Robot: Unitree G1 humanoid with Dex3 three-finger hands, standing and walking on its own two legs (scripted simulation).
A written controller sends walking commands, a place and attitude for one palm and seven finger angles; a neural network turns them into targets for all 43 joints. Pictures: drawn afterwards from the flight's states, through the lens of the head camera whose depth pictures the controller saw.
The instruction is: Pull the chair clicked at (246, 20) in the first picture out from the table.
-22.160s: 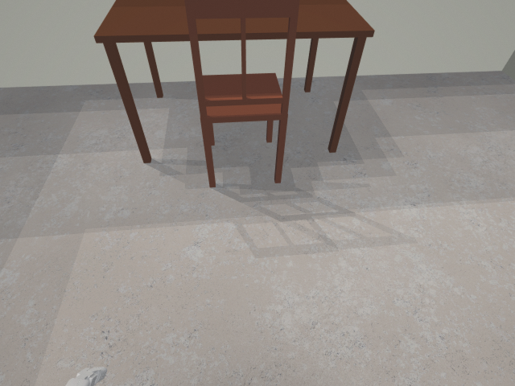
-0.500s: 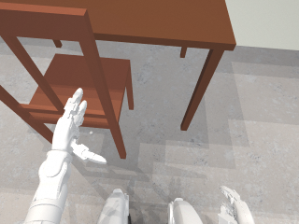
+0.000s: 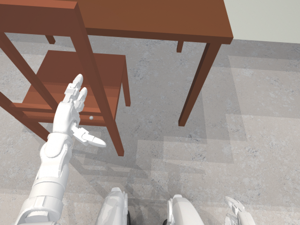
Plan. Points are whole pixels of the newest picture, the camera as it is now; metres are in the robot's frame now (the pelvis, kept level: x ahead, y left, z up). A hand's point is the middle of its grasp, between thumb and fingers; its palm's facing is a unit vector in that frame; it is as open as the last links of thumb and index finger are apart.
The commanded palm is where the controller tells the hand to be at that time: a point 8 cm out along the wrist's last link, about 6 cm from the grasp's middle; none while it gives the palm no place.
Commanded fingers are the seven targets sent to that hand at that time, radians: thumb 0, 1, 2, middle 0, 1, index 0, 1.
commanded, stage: push the fingers through the gap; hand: left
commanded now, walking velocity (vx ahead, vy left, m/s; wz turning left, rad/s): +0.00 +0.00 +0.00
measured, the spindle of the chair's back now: (32, 78) +0.51 +0.34 +0.04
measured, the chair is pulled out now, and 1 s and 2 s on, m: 0.00 0.00 0.00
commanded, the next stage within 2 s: hook a spindle and tug to test in 1.04 s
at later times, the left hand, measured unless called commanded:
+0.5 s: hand (97, 101) +0.44 +0.15 +0.03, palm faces -0.09 -0.99 -0.04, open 17.0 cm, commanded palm +0.43 +0.20 +0.03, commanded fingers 0.00 -0.50 0.30 -0.06 -0.08 -0.06 -0.08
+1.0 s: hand (98, 97) +0.45 +0.15 +0.03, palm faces -0.08 -1.00 -0.05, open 17.0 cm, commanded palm +0.43 +0.20 +0.03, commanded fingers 0.00 -0.50 0.30 -0.06 -0.08 -0.06 -0.08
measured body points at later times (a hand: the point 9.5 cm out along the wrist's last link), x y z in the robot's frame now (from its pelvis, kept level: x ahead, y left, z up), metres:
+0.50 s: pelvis +0.00 +0.01 +0.00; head +0.13 +0.02 +0.43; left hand +0.44 +0.20 +0.03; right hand +0.09 -0.25 -0.12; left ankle +0.06 +0.12 -0.61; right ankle +0.01 -0.11 -0.61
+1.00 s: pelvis +0.00 +0.00 +0.00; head +0.13 +0.02 +0.43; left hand +0.45 +0.20 +0.03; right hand +0.07 -0.26 -0.12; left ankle +0.06 +0.12 -0.61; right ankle +0.01 -0.11 -0.61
